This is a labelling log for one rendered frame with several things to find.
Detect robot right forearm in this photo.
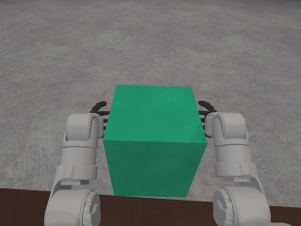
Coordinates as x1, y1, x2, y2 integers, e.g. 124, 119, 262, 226
205, 112, 271, 220

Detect right robot hand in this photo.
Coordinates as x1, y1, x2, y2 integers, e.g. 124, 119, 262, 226
198, 101, 217, 138

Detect left robot upper arm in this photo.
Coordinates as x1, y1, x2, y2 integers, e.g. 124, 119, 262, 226
44, 189, 101, 226

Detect left robot hand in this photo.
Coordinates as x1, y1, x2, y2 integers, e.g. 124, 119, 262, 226
89, 101, 110, 138

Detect right robot upper arm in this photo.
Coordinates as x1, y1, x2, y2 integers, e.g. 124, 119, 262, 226
213, 186, 293, 226

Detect carton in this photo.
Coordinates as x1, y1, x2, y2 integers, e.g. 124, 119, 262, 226
103, 85, 208, 198

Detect robot left forearm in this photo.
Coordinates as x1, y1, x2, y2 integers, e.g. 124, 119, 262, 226
44, 113, 103, 226

